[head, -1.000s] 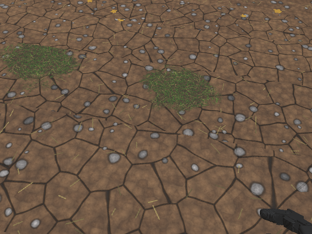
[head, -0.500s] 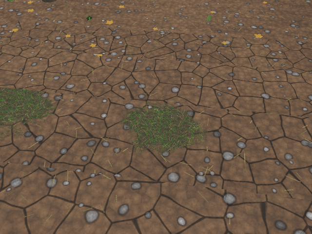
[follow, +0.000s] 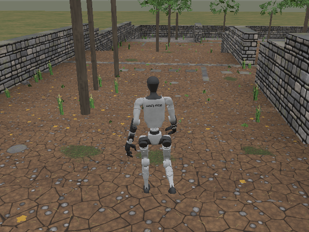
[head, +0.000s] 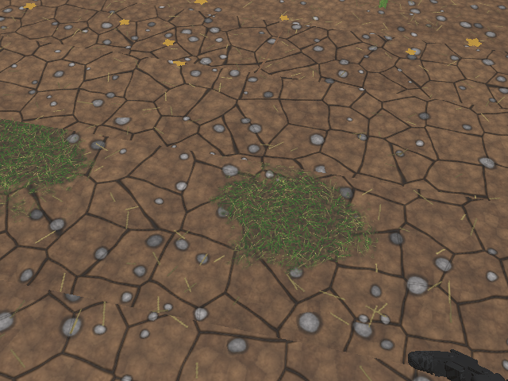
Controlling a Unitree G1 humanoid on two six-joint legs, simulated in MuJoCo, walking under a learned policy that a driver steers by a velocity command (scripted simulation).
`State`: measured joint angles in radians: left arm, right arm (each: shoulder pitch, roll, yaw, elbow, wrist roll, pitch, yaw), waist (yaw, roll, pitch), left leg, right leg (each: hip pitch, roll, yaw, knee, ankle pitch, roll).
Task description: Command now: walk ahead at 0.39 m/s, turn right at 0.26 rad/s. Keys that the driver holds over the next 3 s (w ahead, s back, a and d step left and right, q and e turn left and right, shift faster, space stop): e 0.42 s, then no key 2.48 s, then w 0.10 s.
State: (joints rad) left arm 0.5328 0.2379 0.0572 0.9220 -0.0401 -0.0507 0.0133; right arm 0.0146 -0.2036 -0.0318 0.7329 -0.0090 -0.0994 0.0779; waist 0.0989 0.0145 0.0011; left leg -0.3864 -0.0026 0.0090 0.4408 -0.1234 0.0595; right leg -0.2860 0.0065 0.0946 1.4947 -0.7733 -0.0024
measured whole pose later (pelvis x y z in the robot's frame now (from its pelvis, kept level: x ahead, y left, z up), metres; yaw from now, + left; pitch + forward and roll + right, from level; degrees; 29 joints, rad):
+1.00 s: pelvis +0.18 +0.00 -0.01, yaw -18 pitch -1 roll +0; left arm 0.21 0.22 0.05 0.71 0.02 0.03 0.01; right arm 0.25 -0.22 -0.03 0.88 -0.02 -0.01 -0.01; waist 0.00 -0.02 0.03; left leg -0.21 0.01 -0.02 0.57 -0.34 -0.01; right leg -0.34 0.06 0.09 0.53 -0.18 -0.01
